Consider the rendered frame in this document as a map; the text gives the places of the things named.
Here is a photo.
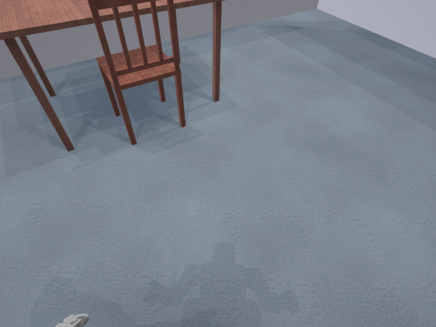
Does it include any table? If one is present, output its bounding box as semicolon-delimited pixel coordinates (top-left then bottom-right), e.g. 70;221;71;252
0;0;225;151

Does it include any robot left hand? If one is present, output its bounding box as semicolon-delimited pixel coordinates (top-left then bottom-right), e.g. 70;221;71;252
55;313;89;327

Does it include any chair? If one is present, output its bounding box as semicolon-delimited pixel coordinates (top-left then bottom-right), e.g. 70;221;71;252
87;0;186;145

